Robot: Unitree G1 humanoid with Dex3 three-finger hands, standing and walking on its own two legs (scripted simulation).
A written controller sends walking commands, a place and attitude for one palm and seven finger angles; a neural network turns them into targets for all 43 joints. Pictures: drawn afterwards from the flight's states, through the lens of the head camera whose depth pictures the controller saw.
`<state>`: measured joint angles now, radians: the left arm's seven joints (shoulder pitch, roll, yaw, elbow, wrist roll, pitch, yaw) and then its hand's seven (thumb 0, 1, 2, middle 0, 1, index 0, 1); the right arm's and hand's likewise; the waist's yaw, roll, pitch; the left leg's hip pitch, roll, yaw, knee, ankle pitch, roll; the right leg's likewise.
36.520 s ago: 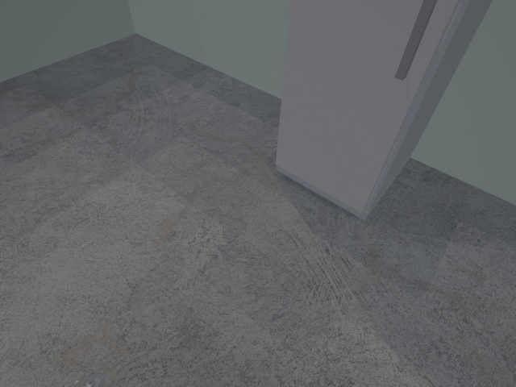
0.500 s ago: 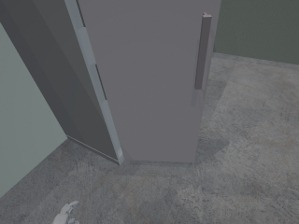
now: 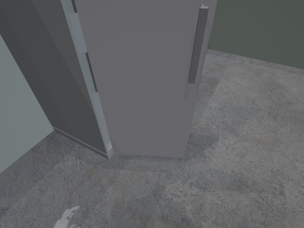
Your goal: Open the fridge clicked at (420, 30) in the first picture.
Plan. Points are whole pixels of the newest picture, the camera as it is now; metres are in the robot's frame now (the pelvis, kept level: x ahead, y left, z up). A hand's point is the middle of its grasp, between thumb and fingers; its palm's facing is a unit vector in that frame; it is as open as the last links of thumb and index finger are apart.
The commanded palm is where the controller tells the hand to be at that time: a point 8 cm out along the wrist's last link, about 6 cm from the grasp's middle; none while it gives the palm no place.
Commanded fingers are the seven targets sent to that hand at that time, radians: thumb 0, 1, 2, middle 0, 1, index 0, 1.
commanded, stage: stop stepping back and stand still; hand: right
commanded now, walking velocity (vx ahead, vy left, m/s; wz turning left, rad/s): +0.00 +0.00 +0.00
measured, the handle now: (196, 47) +0.72 -0.14 +0.17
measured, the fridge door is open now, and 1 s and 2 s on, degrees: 65 65 65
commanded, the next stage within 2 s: let the arm hang, fingers relaxed in 0.48 s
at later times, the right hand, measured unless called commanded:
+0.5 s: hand (294, 156) +0.23 -0.27 +0.17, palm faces +0.40 +0.80 -0.45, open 7.4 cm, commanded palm +0.17 -0.30 +0.19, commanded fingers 0.00 -0.90 -0.90 0.20 0.30 0.20 0.30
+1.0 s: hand out of the picture -0.03 -0.18 -0.17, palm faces +0.03 +0.99 -0.14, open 7.1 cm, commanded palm none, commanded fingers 0.00 -0.90 -0.90 0.20 0.30 0.20 0.30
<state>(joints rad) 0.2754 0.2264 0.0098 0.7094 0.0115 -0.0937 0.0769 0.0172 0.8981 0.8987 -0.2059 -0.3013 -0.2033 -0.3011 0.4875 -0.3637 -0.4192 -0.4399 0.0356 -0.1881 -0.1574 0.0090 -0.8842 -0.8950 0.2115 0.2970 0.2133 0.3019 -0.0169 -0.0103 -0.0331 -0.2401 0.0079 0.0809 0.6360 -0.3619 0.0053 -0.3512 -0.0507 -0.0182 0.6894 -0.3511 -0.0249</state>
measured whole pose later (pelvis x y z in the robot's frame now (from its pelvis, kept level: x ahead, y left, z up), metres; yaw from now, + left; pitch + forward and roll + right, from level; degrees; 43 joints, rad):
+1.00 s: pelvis +0.00 -0.01 +0.02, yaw -2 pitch +0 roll +2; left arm 0.28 0.20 0.00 1.04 0.03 0.04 0.02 0.01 0.91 0.90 -0.20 -0.30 -0.20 -0.30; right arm 0.32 -0.19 0.00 1.06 -0.02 0.04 0.00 0.01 -0.97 -0.89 0.21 0.30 0.21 0.30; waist 0.00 0.02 0.06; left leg -0.21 0.00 0.06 0.47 -0.25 0.00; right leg -0.33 -0.01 0.00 0.52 -0.19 -0.02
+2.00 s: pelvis +0.01 -0.02 +0.02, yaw -1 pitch -1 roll +1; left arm 0.21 0.17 0.02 1.12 0.02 0.01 0.03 0.01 0.91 0.90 -0.20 -0.30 -0.20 -0.30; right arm 0.24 -0.18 -0.01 1.14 -0.02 0.00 -0.02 0.00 -0.90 -0.89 0.20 0.29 0.20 0.30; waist 0.00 -0.01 0.05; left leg -0.15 0.02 0.03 0.41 -0.24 -0.02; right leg -0.25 0.01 -0.03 0.43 -0.17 -0.03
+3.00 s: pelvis +0.03 -0.01 +0.02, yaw -1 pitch -1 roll +0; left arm 0.23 0.16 0.01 1.15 0.02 0.00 0.04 0.01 0.91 0.90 -0.20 -0.30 -0.20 -0.30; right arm 0.26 -0.16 0.00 1.15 -0.01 -0.01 -0.02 0.00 -0.90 -0.89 0.20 0.29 0.20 0.30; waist 0.00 0.00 0.04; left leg -0.10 0.01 0.03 0.37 -0.25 -0.01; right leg -0.20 0.00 -0.03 0.41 -0.19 -0.02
